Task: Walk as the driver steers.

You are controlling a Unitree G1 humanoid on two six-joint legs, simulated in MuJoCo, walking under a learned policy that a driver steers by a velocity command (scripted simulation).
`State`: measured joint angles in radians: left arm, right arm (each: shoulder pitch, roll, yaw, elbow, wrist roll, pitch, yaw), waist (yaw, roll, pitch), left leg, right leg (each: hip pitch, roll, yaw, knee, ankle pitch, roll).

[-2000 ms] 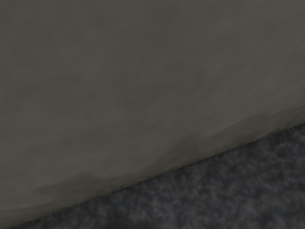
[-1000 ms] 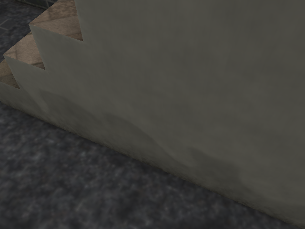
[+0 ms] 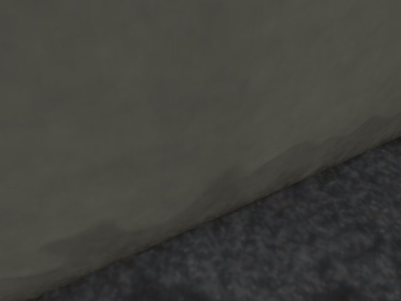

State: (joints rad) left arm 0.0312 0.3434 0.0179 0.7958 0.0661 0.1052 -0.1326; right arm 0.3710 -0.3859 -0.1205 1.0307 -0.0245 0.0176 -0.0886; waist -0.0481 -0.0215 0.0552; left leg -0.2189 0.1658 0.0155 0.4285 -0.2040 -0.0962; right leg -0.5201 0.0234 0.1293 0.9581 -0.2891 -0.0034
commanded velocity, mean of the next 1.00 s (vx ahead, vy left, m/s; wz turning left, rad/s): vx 0.05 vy -0.06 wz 0.72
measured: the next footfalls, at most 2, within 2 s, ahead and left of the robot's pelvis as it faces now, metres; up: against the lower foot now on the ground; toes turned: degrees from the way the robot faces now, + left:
right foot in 0.10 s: +0.09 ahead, -0.20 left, +0.00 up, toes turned +6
left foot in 0.64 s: +0.05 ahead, +0.00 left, +0.00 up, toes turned +35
